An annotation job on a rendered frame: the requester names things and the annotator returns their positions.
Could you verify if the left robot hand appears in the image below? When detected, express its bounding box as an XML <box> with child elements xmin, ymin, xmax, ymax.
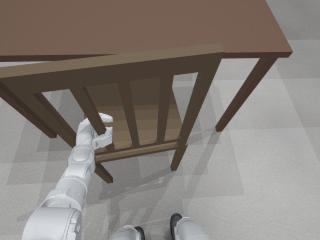
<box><xmin>76</xmin><ymin>113</ymin><xmax>113</xmax><ymax>150</ymax></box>

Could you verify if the left robot foot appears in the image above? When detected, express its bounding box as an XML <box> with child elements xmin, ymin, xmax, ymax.
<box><xmin>134</xmin><ymin>226</ymin><xmax>145</xmax><ymax>240</ymax></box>

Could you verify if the table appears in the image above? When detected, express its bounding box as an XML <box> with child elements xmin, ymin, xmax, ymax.
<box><xmin>0</xmin><ymin>0</ymin><xmax>293</xmax><ymax>138</ymax></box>

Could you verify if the robot left upper arm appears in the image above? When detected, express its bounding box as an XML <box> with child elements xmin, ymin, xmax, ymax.
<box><xmin>23</xmin><ymin>207</ymin><xmax>82</xmax><ymax>240</ymax></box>

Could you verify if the left robot shin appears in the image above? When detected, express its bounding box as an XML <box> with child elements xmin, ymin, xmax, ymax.
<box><xmin>122</xmin><ymin>225</ymin><xmax>136</xmax><ymax>231</ymax></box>

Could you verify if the chair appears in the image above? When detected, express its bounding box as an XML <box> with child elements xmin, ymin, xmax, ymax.
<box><xmin>0</xmin><ymin>43</ymin><xmax>225</xmax><ymax>184</ymax></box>

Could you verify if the robot left forearm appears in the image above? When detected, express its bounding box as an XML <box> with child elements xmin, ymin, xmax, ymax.
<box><xmin>21</xmin><ymin>143</ymin><xmax>96</xmax><ymax>240</ymax></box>

